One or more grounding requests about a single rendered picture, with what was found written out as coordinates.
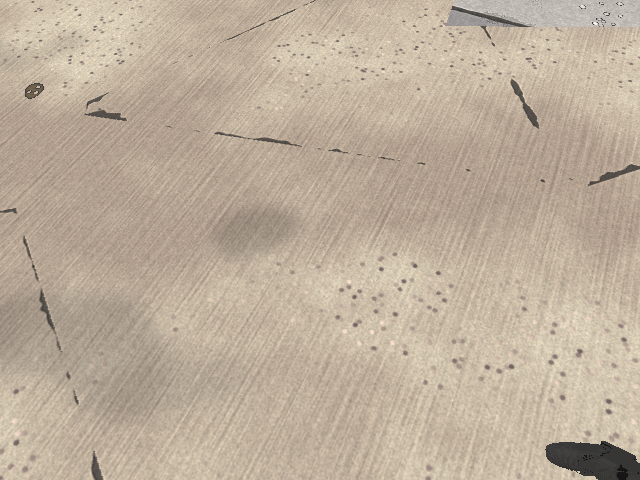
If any right robot hand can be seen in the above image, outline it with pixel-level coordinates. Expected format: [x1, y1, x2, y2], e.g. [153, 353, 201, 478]
[545, 441, 640, 480]

